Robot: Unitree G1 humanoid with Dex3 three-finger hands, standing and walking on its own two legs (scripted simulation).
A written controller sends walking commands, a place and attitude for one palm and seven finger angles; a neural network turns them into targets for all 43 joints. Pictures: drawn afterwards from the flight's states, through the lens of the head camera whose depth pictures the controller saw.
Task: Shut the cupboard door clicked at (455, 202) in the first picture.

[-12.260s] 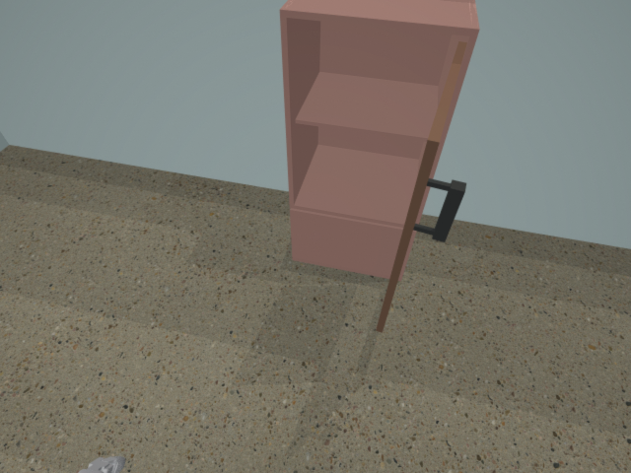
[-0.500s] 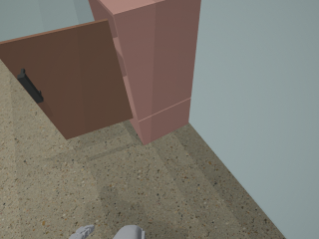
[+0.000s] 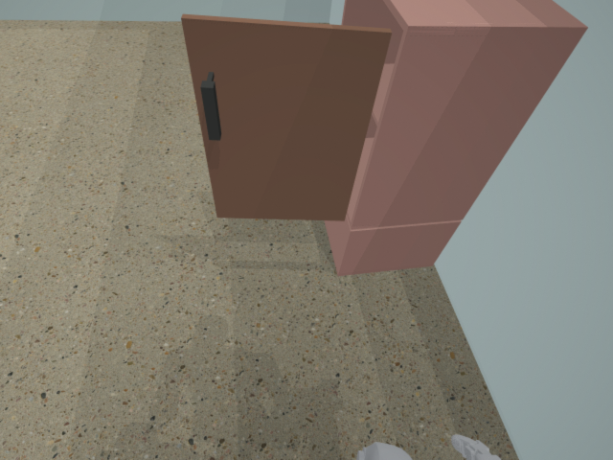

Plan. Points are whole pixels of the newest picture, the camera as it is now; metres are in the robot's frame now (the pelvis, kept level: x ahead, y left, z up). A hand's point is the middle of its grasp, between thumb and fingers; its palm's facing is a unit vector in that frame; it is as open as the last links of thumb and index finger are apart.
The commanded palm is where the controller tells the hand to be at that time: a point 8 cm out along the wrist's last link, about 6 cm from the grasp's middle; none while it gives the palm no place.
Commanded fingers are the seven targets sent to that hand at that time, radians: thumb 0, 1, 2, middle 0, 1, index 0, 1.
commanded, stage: turn to face it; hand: left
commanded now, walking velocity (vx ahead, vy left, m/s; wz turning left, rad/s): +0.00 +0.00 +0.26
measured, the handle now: (213, 106) +0.78 +0.28 -0.03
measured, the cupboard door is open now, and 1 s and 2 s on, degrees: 82 82 82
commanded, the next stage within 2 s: take the last steps up to it in 0.12 s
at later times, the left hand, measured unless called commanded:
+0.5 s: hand out of the picture +0.00 +0.14 -0.15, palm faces +0.20 -0.95 -0.25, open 7.3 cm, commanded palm none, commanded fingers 0.00 0.90 0.90 -0.20 -0.30 -0.20 -0.30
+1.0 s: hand out of the picture +0.08 +0.23 -0.18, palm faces +0.20 -0.97 -0.16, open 7.4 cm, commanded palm none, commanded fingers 0.00 0.90 0.90 -0.20 -0.30 -0.20 -0.30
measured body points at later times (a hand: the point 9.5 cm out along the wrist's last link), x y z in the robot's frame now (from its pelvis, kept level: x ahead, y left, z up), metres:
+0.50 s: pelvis +0.00 -0.05 +0.01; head +0.00 -0.08 +0.45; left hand -0.01 +0.19 -0.13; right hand +0.03 -0.29 -0.16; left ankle -0.03 +0.12 -0.66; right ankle +0.00 -0.14 -0.74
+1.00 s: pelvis +0.10 +0.05 +0.00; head +0.10 +0.06 +0.45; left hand +0.07 +0.28 -0.16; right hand +0.15 -0.18 -0.14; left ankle +0.04 +0.13 -0.74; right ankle +0.16 -0.08 -0.67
